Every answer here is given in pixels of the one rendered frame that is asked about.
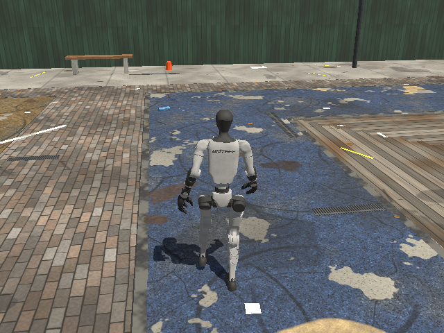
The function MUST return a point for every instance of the robot left thigh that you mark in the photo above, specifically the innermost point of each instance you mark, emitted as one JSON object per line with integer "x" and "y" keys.
{"x": 205, "y": 205}

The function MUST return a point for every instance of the humanoid robot head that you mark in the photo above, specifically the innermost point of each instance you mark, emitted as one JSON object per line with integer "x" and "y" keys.
{"x": 224, "y": 120}

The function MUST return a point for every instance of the robot left forearm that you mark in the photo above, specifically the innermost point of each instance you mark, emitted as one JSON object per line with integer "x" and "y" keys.
{"x": 189, "y": 182}

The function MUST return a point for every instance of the robot right upper arm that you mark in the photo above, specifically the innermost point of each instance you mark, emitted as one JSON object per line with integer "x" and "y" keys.
{"x": 244, "y": 146}

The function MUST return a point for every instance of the robot right forearm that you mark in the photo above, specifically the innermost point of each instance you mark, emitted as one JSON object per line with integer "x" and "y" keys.
{"x": 253, "y": 179}

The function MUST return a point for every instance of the right robot hand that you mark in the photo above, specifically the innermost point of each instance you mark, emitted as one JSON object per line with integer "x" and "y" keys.
{"x": 251, "y": 190}

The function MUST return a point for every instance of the left robot hand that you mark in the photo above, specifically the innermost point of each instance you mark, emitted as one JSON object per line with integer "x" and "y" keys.
{"x": 181, "y": 203}

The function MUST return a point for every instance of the robot left upper arm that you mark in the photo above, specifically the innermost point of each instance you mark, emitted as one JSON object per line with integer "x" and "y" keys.
{"x": 201, "y": 146}

